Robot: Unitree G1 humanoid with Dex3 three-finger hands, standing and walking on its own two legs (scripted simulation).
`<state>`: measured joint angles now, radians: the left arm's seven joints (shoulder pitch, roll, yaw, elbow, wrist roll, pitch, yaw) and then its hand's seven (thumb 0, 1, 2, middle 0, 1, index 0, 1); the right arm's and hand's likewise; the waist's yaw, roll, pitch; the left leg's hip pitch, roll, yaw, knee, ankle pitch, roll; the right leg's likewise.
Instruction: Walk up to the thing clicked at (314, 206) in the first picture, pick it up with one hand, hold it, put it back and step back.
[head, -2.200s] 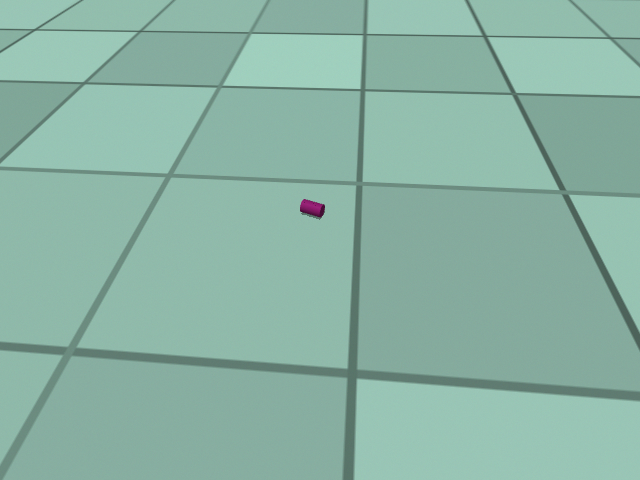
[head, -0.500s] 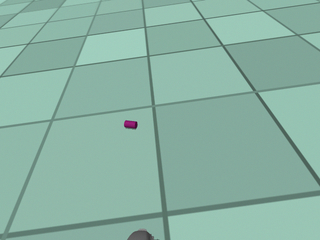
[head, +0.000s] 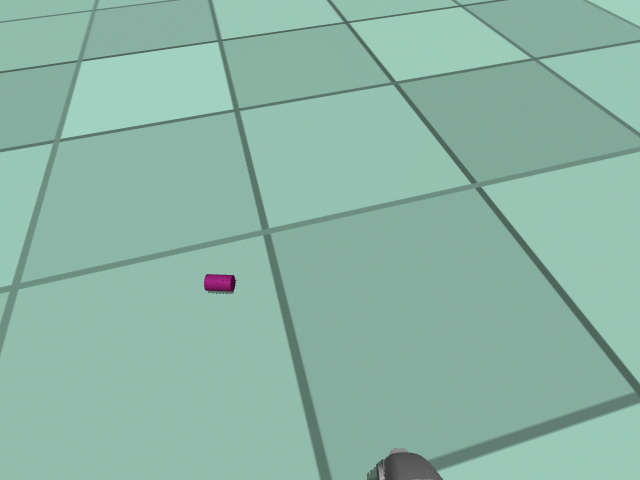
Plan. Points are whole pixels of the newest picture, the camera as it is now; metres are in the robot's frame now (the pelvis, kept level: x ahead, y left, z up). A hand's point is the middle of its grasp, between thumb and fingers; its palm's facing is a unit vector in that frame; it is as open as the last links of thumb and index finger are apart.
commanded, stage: walk up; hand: left
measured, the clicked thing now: (219, 282) +0.90 +0.40 -0.74
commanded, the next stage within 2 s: none
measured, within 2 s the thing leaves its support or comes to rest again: neither
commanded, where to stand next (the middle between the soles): +0.45 +0.24 m, yaw -7 degrees
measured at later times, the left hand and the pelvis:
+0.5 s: hand (61, 456) +0.20 +0.39 -0.13, palm faces -0.07 -0.86 -0.51, open 7.4 cm; pelvis +0.17 +0.08 -0.01, yaw -2 degrees
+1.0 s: hand (72, 315) +0.43 +0.46 -0.13, palm faces -0.17 -0.86 -0.48, open 7.4 cm; pelvis +0.31 +0.20 -0.02, yaw -6 degrees
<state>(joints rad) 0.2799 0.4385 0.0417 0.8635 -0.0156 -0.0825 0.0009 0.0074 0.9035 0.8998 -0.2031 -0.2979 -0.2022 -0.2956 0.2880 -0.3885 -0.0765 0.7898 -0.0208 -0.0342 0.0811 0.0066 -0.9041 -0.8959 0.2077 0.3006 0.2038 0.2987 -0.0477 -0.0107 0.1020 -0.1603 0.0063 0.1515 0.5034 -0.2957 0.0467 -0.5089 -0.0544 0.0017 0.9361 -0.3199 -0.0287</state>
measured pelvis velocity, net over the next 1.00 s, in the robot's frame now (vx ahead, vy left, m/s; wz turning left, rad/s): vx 0.31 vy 0.20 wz -0.11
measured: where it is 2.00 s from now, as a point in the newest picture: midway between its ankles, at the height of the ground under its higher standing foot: (238, 433)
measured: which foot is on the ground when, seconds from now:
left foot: down 0.00-0.14, up 0.16-0.54, down 0.56-1.00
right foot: up 0.00-0.10, down 0.12-0.58, up 0.60-0.96, down 0.98-1.00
